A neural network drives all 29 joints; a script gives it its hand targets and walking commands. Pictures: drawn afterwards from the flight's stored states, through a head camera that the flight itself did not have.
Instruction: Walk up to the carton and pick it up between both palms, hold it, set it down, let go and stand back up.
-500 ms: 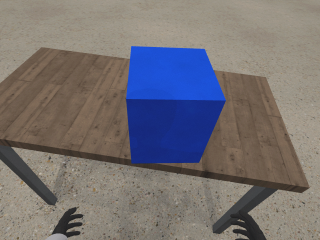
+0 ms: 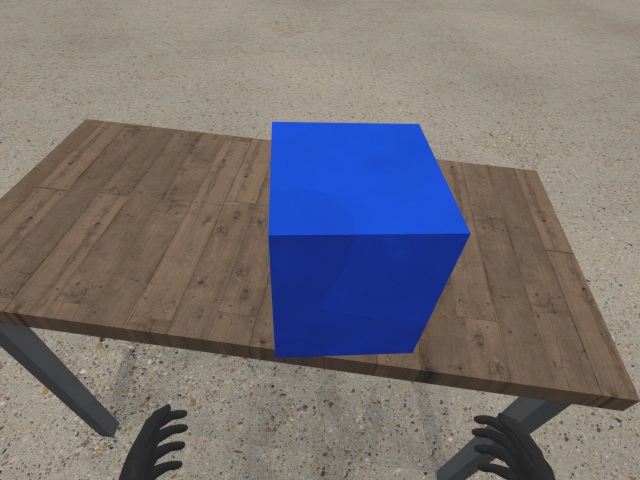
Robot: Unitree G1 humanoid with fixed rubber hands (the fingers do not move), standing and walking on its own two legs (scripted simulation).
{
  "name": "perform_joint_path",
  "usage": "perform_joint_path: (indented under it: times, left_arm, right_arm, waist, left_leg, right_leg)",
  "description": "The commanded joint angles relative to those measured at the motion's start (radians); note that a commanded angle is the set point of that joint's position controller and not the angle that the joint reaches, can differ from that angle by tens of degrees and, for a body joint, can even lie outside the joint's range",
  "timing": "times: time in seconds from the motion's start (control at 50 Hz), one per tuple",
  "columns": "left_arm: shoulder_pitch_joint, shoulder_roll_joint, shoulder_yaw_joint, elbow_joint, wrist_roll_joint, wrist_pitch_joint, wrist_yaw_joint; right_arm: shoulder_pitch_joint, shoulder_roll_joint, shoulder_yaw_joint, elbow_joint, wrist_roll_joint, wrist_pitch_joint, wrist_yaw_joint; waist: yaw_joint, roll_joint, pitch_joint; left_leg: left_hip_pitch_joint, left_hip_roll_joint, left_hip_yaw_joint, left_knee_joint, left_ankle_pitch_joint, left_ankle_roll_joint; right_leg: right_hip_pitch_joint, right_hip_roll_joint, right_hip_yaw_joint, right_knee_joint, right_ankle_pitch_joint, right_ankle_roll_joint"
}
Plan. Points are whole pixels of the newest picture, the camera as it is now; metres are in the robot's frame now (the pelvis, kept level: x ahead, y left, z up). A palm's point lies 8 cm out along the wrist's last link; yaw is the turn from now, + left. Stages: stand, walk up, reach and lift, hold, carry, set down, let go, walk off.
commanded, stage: reach and lift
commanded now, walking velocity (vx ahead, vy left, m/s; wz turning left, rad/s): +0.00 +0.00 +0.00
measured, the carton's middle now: (345, 243) +0.42 +0.00 +0.08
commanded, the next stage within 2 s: none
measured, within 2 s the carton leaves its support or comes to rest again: neither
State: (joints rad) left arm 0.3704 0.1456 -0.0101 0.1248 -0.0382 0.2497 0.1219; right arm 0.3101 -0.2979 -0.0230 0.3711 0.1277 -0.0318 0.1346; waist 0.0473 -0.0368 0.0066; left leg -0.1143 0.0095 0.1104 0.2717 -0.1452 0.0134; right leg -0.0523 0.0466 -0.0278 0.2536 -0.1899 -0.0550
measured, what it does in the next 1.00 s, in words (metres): stands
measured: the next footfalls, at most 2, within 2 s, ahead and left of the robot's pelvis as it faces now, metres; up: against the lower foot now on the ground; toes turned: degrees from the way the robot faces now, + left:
none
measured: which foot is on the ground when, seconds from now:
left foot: down 0.00-1.00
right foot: down 0.00-1.00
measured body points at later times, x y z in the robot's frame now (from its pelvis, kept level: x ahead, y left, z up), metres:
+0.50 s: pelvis -0.02 -0.01 +0.00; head -0.02 +0.00 +0.45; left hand +0.19 +0.20 +0.02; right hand +0.20 -0.23 +0.02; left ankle +0.00 +0.10 -0.75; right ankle -0.03 -0.08 -0.75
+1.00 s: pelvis -0.02 -0.02 +0.00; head -0.02 -0.01 +0.45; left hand +0.25 +0.19 +0.09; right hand +0.26 -0.22 +0.08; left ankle +0.00 +0.10 -0.75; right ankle -0.03 -0.08 -0.75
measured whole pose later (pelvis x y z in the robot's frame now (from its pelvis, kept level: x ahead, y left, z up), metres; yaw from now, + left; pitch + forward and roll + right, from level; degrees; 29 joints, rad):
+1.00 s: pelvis -0.02 -0.02 +0.00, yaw -2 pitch -1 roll +1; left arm 0.10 0.14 0.06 -0.29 -0.13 0.52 0.14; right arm 0.08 -0.30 0.00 -0.07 0.33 0.25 -0.04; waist 0.04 -0.02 0.00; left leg -0.12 0.03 0.13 0.25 -0.11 0.00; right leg -0.09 0.06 0.00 0.30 -0.18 -0.07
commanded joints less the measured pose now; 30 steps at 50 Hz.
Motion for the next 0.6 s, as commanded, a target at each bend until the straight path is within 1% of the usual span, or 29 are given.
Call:
perform_joint_path:
  times: [0.0, 0.06, 0.18, 0.36, 0.48, 0.58]
  left_arm:
    - [-0.02, 0.052, 0.023, -0.215, 0.007, -0.049, 0.016]
    - [0.0, 0.04, 0.017, -0.256, 0.007, -0.055, 0.02]
    - [0.01, 0.032, 0.007, -0.335, -0.009, -0.056, 0.031]
    - [-0.095, 0.05, -0.004, -0.45, -0.058, -0.034, 0.05]
    - [-0.188, 0.051, 0.005, -0.493, -0.078, 0.019, 0.05]
    - [-0.222, 0.04, 0.028, -0.522, -0.069, 0.06, 0.039]
  right_arm:
    - [-0.027, -0.153, -0.065, -0.195, 0.034, -0.039, -0.003]
    - [-0.007, -0.155, -0.065, -0.247, 0.056, -0.03, -0.007]
    - [0.011, -0.144, -0.071, -0.362, 0.083, -0.007, -0.024]
    - [-0.055, -0.107, -0.084, -0.512, 0.105, 0.04, -0.061]
    - [-0.139, -0.086, -0.08, -0.555, 0.123, 0.088, -0.092]
    - [-0.18, -0.08, -0.065, -0.57, 0.139, 0.112, -0.115]
  waist:
    - [0.001, 0.018, -0.091]
    - [0.003, 0.013, -0.076]
    - [0.007, 0.004, -0.06]
    - [0.013, -0.003, -0.074]
    - [0.013, -0.005, -0.09]
    - [0.01, -0.01, -0.107]
  left_leg:
    - [0.221, 0.004, -0.072, 0.025, 0.297, -0.045]
    - [0.218, 0.004, -0.072, 0.02, 0.294, -0.045]
    - [0.208, 0.004, -0.068, 0.008, 0.245, -0.038]
    - [0.184, 0.01, -0.06, -0.007, 0.121, -0.022]
    - [0.194, 0.013, -0.06, -0.012, 0.083, -0.012]
    - [0.22, 0.011, -0.064, -0.004, 0.129, -0.01]
  right_leg:
    - [-0.158, -0.023, 0.048, -0.054, 0.246, 0.011]
    - [-0.156, -0.021, 0.054, -0.059, 0.248, 0.008]
    - [-0.173, -0.024, 0.066, -0.066, 0.204, 0.006]
    - [-0.21, -0.038, 0.081, -0.062, 0.101, 0.014]
    - [-0.225, -0.046, 0.09, -0.061, 0.07, 0.025]
    - [-0.21, -0.043, 0.093, -0.054, 0.123, 0.036]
